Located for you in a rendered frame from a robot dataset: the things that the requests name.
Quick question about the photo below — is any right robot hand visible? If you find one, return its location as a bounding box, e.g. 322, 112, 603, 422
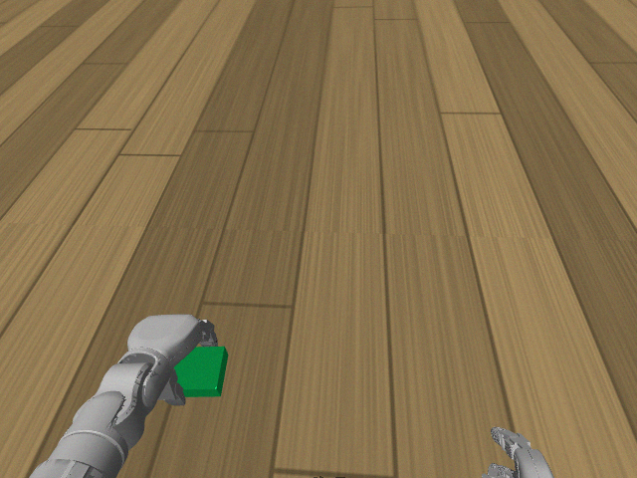
482, 427, 554, 478

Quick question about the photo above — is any left robot arm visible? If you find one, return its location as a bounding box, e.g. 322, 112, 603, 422
29, 348, 171, 478

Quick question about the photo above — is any left robot hand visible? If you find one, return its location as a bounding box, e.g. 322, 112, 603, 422
127, 315, 218, 405

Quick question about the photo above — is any small box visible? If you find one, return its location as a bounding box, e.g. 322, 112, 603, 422
174, 347, 228, 397

